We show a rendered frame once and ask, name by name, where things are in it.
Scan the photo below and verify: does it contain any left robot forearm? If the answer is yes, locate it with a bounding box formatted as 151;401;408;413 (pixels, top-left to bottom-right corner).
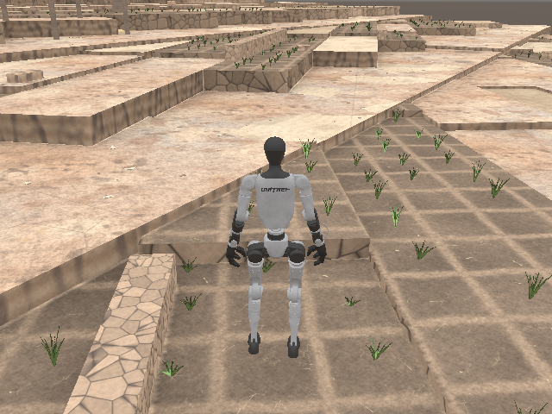
228;209;245;248

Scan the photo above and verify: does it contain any humanoid robot head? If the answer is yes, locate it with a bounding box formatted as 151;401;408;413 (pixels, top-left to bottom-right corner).
260;136;290;179

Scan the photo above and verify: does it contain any robot right hand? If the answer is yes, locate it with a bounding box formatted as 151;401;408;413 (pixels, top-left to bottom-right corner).
307;244;327;266

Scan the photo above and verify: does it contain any left robot upper arm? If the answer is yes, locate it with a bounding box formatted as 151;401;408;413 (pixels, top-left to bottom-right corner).
235;174;257;222

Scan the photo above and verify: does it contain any robot left hand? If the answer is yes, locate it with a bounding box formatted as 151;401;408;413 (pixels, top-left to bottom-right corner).
226;245;246;267

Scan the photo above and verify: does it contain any right robot upper arm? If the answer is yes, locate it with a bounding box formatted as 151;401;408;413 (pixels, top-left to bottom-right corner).
293;174;316;221

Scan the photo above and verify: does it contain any robot left foot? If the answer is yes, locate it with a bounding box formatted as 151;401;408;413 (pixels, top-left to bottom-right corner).
248;332;260;354

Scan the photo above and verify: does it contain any right robot forearm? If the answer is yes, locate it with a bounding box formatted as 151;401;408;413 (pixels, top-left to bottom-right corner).
307;208;324;247

